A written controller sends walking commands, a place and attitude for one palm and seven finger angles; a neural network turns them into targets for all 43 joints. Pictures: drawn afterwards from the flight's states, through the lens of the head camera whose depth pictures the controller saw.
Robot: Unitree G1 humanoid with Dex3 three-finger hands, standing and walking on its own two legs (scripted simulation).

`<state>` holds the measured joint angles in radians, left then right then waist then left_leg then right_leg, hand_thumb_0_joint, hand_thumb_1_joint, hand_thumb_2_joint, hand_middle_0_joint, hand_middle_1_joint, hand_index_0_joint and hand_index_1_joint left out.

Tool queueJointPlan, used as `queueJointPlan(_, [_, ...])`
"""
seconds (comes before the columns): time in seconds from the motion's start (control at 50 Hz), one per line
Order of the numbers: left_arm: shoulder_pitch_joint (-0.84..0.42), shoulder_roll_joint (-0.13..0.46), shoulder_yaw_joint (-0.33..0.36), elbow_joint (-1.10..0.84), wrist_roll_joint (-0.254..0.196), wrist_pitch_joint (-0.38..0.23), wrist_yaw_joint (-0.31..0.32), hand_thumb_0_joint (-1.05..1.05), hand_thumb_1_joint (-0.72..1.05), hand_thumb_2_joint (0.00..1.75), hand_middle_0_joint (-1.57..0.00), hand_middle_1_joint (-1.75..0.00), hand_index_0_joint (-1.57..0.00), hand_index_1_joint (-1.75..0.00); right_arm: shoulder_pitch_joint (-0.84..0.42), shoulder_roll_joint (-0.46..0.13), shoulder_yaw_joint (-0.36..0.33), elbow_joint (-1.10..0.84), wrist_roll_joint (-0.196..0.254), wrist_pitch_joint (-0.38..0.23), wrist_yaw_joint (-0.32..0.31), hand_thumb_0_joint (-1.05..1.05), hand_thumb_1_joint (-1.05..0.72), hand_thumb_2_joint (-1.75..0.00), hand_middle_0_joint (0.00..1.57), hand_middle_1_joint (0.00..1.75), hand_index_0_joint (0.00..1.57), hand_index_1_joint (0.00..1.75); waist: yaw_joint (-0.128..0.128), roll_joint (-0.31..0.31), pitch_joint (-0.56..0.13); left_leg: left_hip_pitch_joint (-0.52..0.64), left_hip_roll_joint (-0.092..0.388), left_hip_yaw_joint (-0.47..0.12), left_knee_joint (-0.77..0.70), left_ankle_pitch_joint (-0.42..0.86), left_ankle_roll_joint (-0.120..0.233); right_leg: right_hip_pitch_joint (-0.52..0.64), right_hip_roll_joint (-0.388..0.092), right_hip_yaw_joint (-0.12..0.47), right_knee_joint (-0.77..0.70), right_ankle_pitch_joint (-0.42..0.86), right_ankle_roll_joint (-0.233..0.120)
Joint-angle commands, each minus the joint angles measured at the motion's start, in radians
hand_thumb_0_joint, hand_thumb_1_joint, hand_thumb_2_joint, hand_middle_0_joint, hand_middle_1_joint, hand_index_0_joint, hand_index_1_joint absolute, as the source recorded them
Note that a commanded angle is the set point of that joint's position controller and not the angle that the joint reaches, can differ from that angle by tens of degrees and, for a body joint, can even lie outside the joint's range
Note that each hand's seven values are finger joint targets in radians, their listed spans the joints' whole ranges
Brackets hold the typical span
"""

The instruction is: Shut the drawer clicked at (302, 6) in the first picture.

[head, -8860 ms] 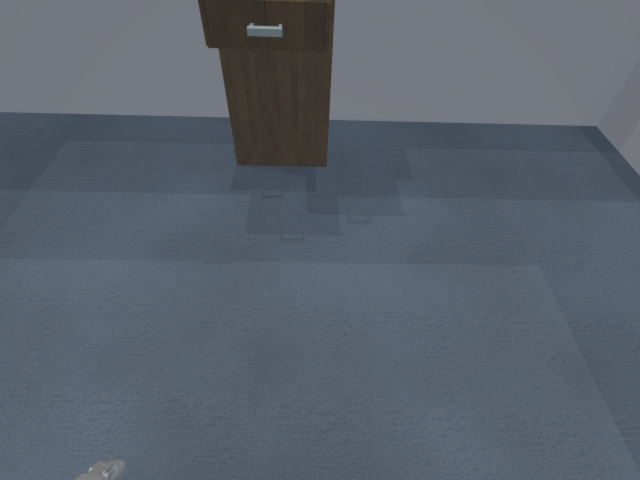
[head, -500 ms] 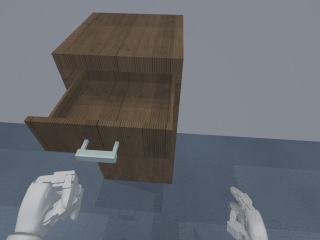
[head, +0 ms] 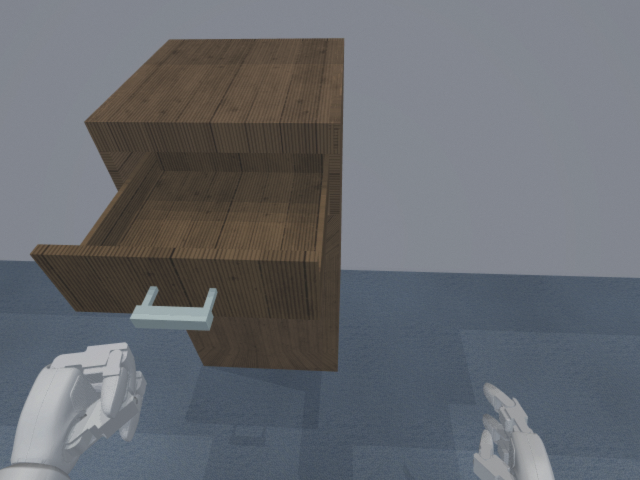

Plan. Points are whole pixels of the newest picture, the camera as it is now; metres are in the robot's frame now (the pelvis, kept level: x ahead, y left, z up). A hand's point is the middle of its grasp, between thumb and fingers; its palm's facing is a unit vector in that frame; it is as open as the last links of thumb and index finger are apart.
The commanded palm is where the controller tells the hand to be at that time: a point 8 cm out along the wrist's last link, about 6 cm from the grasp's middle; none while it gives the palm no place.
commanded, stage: bring the fist close to the handle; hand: left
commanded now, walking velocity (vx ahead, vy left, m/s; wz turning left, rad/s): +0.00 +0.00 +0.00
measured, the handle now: (177, 305) +0.34 +0.25 +0.02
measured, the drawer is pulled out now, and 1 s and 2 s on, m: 0.26 0.26 0.24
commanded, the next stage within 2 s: push the drawer shut in 1.38 s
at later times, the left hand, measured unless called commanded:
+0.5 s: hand (158, 381) +0.21 +0.21 +0.07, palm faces +0.07 -0.99 -0.07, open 3.2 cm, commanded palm +0.18 +0.27 +0.07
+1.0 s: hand (182, 369) +0.25 +0.21 +0.02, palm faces +0.04 -1.00 -0.05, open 3.2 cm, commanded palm +0.22 +0.27 +0.02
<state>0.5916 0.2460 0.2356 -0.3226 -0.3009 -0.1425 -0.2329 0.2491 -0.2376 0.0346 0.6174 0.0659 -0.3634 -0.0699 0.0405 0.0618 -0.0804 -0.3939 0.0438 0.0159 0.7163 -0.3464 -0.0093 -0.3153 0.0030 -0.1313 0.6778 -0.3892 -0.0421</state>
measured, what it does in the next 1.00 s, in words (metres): stands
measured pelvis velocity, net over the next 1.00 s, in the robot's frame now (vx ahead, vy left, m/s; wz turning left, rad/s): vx -0.01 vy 0.02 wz -0.01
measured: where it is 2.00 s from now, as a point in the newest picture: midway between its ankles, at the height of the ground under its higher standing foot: outside the picture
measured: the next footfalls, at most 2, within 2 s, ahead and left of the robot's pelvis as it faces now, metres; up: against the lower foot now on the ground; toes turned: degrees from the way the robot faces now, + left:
none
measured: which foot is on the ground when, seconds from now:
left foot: down 0.00-1.00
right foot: down 0.00-1.00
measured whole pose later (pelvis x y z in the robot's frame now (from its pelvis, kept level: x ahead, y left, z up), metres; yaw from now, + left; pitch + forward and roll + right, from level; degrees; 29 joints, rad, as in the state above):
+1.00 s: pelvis -0.01 +0.02 -0.03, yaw -1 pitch +11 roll -1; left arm 0.24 0.21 0.19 0.10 -0.25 -0.37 -0.22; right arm 0.22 -0.24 0.02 0.59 0.02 -0.22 -0.04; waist -0.01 0.03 -0.09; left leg -0.72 0.03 0.03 0.95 -0.43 0.02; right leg -0.65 -0.03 -0.11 0.93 -0.48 -0.02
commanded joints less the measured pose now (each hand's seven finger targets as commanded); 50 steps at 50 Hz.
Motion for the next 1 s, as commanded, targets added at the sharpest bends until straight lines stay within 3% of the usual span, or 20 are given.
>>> queueJointPlan(0.0, [-0.072, 0.132, 0.101, -0.151, -0.032, -0.079, -0.010, 0.00, 0.90, 0.90, -1.40, -1.60, -1.40, -1.60, -0.131, -0.102, -0.045, -0.154, -0.001, -0.075, -0.014, 0.00, -0.90, -0.90, 0.20, 0.30, 0.20, 0.30, -0.002, -0.078, 0.000, 0.033, -0.045, -0.026, -0.085, 0.125, 0.032, -0.055, -0.011, 0.116, -0.166, 0.149, 0.044])
queueJointPlan(0.08, [-0.107, 0.134, 0.119, -0.077, -0.039, -0.103, -0.032, 0.00, 0.90, 0.90, -1.40, -1.60, -1.40, -1.60, -0.128, -0.105, -0.048, -0.140, -0.005, -0.064, -0.021, 0.00, -0.90, -0.90, 0.20, 0.30, 0.20, 0.30, -0.005, -0.080, -0.003, 0.019, -0.050, -0.022, -0.072, 0.135, 0.031, -0.051, -0.026, 0.143, -0.172, 0.167, 0.054])
queueJointPlan(0.14, [-0.120, 0.129, 0.111, -0.065, -0.032, -0.130, -0.044, 0.00, 0.90, 0.90, -1.40, -1.60, -1.40, -1.60, -0.121, -0.107, -0.051, -0.132, -0.010, -0.060, -0.016, 0.00, -0.90, -0.90, 0.20, 0.30, 0.20, 0.30, -0.008, -0.035, -0.041, 0.035, -0.053, -0.018, -0.063, 0.175, 0.033, -0.035, -0.027, 0.133, -0.146, 0.238, 0.051])
queueJointPlan(0.2, [-0.164, 0.134, 0.108, -0.038, -0.035, -0.154, -0.056, 0.00, 0.90, 0.90, -1.40, -1.60, -1.40, -1.60, -0.113, -0.113, -0.055, -0.129, -0.014, -0.058, -0.016, 0.00, -0.90, -0.90, 0.20, 0.30, 0.20, 0.30, -0.019, -0.071, -0.049, 0.023, -0.053, -0.019, -0.050, 0.177, 0.034, -0.045, -0.030, 0.136, -0.135, 0.259, 0.058])
queueJointPlan(0.26, [-0.202, 0.132, 0.102, -0.001, -0.029, -0.171, -0.055, 0.00, 0.90, 0.90, -1.40, -1.60, -1.40, -1.60, -0.111, -0.118, -0.057, -0.120, -0.017, -0.048, -0.014, 0.00, -0.90, -0.90, 0.20, 0.30, 0.20, 0.30, -0.024, -0.046, -0.048, 0.012, -0.055, -0.018, -0.040, 0.173, 0.034, -0.059, -0.031, 0.137, -0.126, 0.241, 0.054])
queueJointPlan(0.32, [-0.190, 0.149, 0.132, 0.042, -0.026, -0.179, -0.048, 0.00, 0.90, 0.90, -1.40, -1.60, -1.40, -1.60, -0.114, -0.120, -0.064, -0.116, -0.022, -0.034, -0.010, 0.00, -0.90, -0.90, 0.20, 0.30, 0.20, 0.30, -0.014, -0.070, -0.075, -0.004, -0.054, -0.019, -0.035, 0.189, 0.035, -0.048, -0.030, 0.130, -0.109, 0.259, 0.052])
queueJointPlan(0.4, [-0.192, 0.127, 0.111, 0.060, -0.024, -0.194, -0.050, 0.00, 0.90, 0.90, -1.40, -1.60, -1.40, -1.60, -0.107, -0.119, -0.067, -0.130, -0.024, -0.016, -0.003, 0.00, -0.90, -0.90, 0.20, 0.30, 0.20, 0.30, -0.015, -0.036, -0.104, -0.004, -0.056, -0.013, -0.027, 0.218, 0.035, -0.059, -0.027, 0.112, -0.072, 0.309, 0.049])
queueJointPlan(0.46, [-0.207, 0.128, 0.113, 0.077, -0.020, -0.215, -0.041, 0.00, 0.90, 0.90, -1.40, -1.60, -1.40, -1.60, -0.095, -0.121, -0.072, -0.129, -0.027, 0.000, 0.000, 0.00, -0.90, -0.90, 0.20, 0.30, 0.20, 0.30, -0.020, -0.049, -0.129, -0.011, -0.055, -0.014, -0.016, 0.227, 0.036, -0.075, -0.020, 0.101, -0.047, 0.315, 0.046])
queueJointPlan(0.52, [-0.244, 0.107, 0.078, 0.090, -0.011, -0.233, -0.037, 0.00, 0.90, 0.90, -1.40, -1.60, -1.40, -1.60, -0.094, -0.125, -0.070, -0.133, -0.030, 0.011, 0.003, 0.00, -0.90, -0.90, 0.20, 0.30, 0.20, 0.30, -0.033, -0.047, -0.109, -0.028, -0.050, -0.020, -0.004, 0.213, 0.036, -0.117, -0.010, 0.084, -0.023, 0.282, 0.039])
queueJointPlan(0.6, [-0.301, 0.095, 0.045, 0.099, -0.006, -0.257, -0.032, 0.00, 0.90, 0.90, -1.40, -1.60, -1.40, -1.60, -0.080, -0.133, -0.070, -0.144, -0.032, 0.020, 0.005, 0.00, -0.90, -0.90, 0.20, 0.30, 0.20, 0.30, -0.045, -0.032, -0.141, -0.045, -0.050, -0.029, 0.013, 0.179, 0.032, -0.164, -0.007, 0.073, 0.013, 0.228, 0.036])
queueJointPlan(0.7, [-0.297, 0.116, 0.074, 0.135, 0.008, -0.269, -0.006, 0.00, 0.90, 0.90, -1.40, -1.60, -1.40, -1.60, -0.072, -0.134, -0.075, -0.149, -0.037, 0.045, 0.009, 0.00, -0.90, -0.90, 0.20, 0.30, 0.20, 0.30, -0.033, -0.026, -0.185, -0.073, -0.044, -0.034, 0.040, 0.202, 0.028, -0.180, -0.004, 0.064, 0.060, 0.240, 0.029])
queueJointPlan(0.76, [-0.359, 0.081, 0.021, 0.142, 0.021, -0.277, 0.004, 0.00, 0.90, 0.90, -1.40, -1.60, -1.40, -1.60, -0.070, -0.135, -0.070, -0.156, -0.041, 0.058, 0.012, 0.00, -0.90, -0.90, 0.20, 0.30, 0.20, 0.30, -0.046, -0.026, -0.187, -0.090, -0.042, -0.041, 0.054, 0.183, 0.027, -0.218, -0.003, 0.058, 0.084, 0.214, 0.028])
queueJointPlan(0.86, [-0.403, 0.090, 0.025, 0.197, 0.031, -0.287, 0.015, 0.00, 0.90, 0.90, -1.40, -1.60, -1.40, -1.60, -0.060, -0.139, -0.072, -0.160, -0.045, 0.081, 0.015, 0.00, -0.90, -0.90, 0.20, 0.30, 0.20, 0.30, -0.050, -0.033, -0.202, -0.128, -0.037, -0.048, 0.081, 0.170, 0.024, -0.259, 0.001, 0.056, 0.119, 0.192, 0.025])
queueJointPlan(0.9, [-0.440, 0.086, 0.016, 0.199, 0.032, -0.294, 0.017, 0.00, 0.90, 0.90, -1.40, -1.60, -1.40, -1.60, -0.061, -0.138, -0.072, -0.162, -0.045, 0.086, 0.016, 0.00, -0.90, -0.90, 0.20, 0.30, 0.20, 0.30, -0.052, -0.005, -0.220, -0.132, -0.036, -0.051, 0.094, 0.164, 0.021, -0.279, 0.000, 0.055, 0.135, 0.179, 0.023])
queueJointPlan(0.94, [-0.452, 0.096, 0.028, 0.232, 0.037, -0.298, 0.024, 0.00, 0.90, 0.90, -1.40, -1.60, -1.40, -1.60, -0.055, -0.141, -0.074, -0.161, -0.048, 0.097, 0.017, 0.00, -0.90, -0.90, 0.20, 0.30, 0.20, 0.30, -0.053, -0.037, -0.228, -0.156, -0.036, -0.051, 0.107, 0.159, 0.023, -0.282, 0.002, 0.060, 0.146, 0.178, 0.023])
queueJointPlan(0.98, [-0.430, 0.090, 0.023, 0.214, 0.035, -0.305, 0.021, 0.00, 0.90, 0.90, -1.40, -1.60, -1.40, -1.60, -0.054, -0.137, -0.075, -0.174, -0.047, 0.103, 0.021, 0.00, -0.90, -0.90, 0.20, 0.30, 0.20, 0.30, -0.040, -0.006, -0.263, -0.146, -0.034, -0.050, 0.112, 0.183, 0.020, -0.275, 0.002, 0.059, 0.159, 0.190, 0.021])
